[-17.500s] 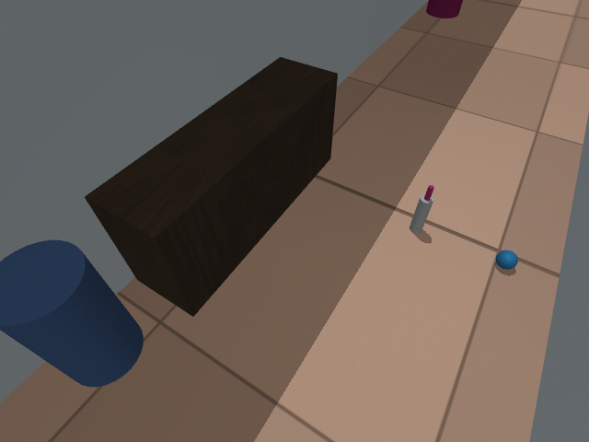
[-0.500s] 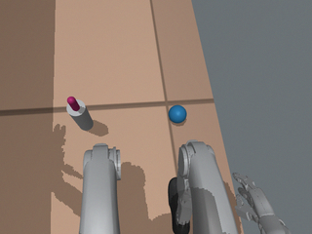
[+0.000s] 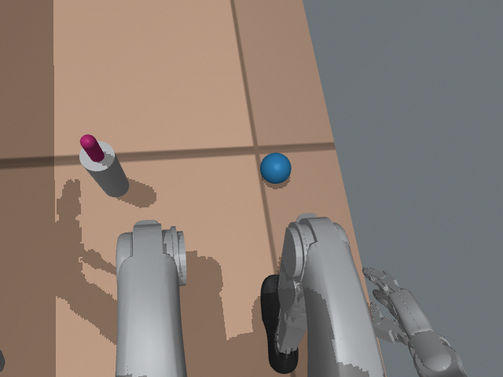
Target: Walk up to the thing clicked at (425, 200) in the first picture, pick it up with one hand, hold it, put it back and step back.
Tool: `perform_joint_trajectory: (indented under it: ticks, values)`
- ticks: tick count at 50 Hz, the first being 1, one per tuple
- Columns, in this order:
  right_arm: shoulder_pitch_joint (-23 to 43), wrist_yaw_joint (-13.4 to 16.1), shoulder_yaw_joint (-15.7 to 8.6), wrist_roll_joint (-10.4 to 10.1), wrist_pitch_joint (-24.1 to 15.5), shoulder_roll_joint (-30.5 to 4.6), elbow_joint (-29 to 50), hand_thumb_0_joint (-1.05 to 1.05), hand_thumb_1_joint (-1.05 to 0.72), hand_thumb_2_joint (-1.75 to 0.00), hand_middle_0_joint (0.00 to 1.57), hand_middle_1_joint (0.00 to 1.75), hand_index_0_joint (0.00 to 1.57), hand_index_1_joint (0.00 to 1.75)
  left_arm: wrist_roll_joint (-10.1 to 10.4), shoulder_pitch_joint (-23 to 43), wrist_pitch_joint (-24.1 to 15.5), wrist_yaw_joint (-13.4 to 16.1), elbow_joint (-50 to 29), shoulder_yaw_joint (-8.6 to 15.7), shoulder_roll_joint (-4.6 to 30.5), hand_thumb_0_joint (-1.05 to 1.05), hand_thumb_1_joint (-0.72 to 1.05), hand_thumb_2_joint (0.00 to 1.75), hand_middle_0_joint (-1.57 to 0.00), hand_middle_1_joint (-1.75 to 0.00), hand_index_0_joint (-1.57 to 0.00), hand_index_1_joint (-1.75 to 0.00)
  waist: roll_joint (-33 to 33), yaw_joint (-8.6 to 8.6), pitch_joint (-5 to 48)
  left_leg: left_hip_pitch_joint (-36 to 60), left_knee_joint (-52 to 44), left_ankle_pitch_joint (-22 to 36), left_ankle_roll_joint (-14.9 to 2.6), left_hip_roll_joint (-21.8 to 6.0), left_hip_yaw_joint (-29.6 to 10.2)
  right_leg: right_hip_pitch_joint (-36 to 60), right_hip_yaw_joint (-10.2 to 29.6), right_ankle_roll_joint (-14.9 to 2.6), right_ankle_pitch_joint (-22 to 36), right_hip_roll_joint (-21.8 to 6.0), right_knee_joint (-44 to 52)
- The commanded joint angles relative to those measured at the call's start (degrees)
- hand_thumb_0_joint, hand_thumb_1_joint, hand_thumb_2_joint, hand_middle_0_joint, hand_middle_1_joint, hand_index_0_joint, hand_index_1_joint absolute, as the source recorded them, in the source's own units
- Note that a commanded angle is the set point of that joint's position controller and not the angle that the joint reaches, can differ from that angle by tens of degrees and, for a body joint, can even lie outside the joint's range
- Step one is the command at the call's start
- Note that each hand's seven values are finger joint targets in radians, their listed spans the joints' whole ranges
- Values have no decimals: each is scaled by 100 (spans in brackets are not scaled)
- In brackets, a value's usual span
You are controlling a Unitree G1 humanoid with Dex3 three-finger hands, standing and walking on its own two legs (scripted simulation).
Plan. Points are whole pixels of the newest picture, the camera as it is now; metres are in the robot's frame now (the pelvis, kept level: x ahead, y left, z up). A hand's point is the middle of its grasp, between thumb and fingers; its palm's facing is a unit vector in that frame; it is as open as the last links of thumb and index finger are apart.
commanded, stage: approach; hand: left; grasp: from the side
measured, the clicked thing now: (104, 167) +0.45 +0.24 -0.21
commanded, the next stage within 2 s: close in in 0.22 s
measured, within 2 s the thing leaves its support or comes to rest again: neither
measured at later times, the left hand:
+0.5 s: hand (78, 182) +0.41 +0.28 -0.20, palm faces +0.03 -1.00 +0.09, open 17.6 cm
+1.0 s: hand (106, 179) +0.42 +0.23 -0.20, palm faces +0.07 -1.00 +0.06, open 17.7 cm
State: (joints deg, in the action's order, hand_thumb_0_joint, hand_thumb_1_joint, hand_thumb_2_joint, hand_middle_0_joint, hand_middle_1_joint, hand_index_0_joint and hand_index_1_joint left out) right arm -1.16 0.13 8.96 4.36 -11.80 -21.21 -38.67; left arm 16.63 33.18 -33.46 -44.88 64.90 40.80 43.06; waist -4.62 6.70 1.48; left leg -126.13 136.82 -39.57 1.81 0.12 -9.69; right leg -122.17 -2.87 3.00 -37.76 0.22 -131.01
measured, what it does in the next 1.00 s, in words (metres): lowers itself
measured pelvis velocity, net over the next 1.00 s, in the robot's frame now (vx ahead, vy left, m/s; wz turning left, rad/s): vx -0.01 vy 0.02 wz -0.13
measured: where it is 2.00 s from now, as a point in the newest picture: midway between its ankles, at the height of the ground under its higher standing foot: (219, 350)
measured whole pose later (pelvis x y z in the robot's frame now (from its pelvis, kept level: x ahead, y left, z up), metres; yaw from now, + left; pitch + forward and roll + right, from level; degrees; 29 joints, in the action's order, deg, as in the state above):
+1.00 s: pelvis -0.01 +0.02 -0.06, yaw -7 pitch +13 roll -17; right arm 6.3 -8.3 24.7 18.2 -1.2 -21.0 -33.7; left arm 7.6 34.4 -61.0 -13.0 77.6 26.7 39.9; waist -12.2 13.1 -12.6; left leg -127.0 152.1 -40.1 0.6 0.8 -19.7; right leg -118.7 -10.2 3.3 -35.1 3.9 -137.7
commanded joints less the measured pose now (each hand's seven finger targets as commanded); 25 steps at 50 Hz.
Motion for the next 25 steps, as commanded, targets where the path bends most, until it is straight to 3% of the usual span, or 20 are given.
perform_joint_trajectory:
  ticks: [1,2,3,6,10,11,13,18,25]
  values:
    - [-405,-2,-357,162,-31,-1519,375,0,-86,-88,20,30,20,30,9,713,-826,206,-524,369,2065,0,-61,7,-4,-17,-7,-14,1626,-100,3188,2496,-1483,553,-195,-117,472,1389,-602,-508,439,166,886]
    - [-357,-31,-291,207,-11,-1528,402,0,-86,-88,20,30,20,30,47,777,-943,200,-514,297,1982,0,-61,6,-4,-16,-7,-14,1688,-16,3190,2464,-1416,556,-191,-126,454,1468,-642,-505,469,181,828]
    - [-295,-59,-235,240,14,-1545,446,0,-86,-88,20,30,20,30,116,764,-1064,211,-549,426,2124,0,-61,6,-4,-16,-7,-13,1660,-61,3226,2353,-1311,567,-203,-128,464,1590,-652,-489,492,196,794]
    - [-75,-103,-22,337,81,-1660,533,0,-87,-88,20,30,20,30,275,889,-1391,174,-408,448,2196,0,-61,6,-4,-15,-6,-13,1770,127,3218,2371,-1114,750,-181,-165,359,1702,-758,-466,685,222,616]
    - [124,-123,205,502,147,-1752,470,0,-87,-88,20,30,20,30,238,941,-1697,186,125,-36,1756,0,-61,5,-4,-15,-7,-12,1839,465,2913,2376,-856,680,-153,-208,224,1563,-900,-453,727,276,496]
    - [175,-121,243,549,176,-1819,487,0,-87,-88,20,30,20,30,175,927,-1775,262,98,80,2002,0,-61,4,-5,-15,-7,-12,1919,443,2938,2434,-825,779,-132,-211,194,1587,-933,-451,832,278,432]
    - [284,-146,348,637,247,-1825,471,0,-88,-88,20,30,20,30,110,1011,-1923,353,274,-149,1873,0,-61,2,-5,-15,-8,-12,2060,503,2792,2469,-743,706,-105,-229,156,1460,-982,-459,796,304,379]
    - [418,-197,595,862,400,-1943,433,0,-89,-89,20,30,20,30,23,1212,-2310,787,342,-277,1835,0,-61,0,-6,-14,-10,-10,2315,734,2657,2646,-597,996,-7,-263,-41,1556,-1164,-438,1081,334,205]
    - [627,-339,794,1173,671,-1989,497,0,-91,-89,20,30,20,30,-334,1123,-2680,1719,498,-456,1576,0,-61,0,-7,-13,-10,-9,2456,757,2327,2570,-497,1128,45,-272,-183,1687,-1323,-409,1267,376,134]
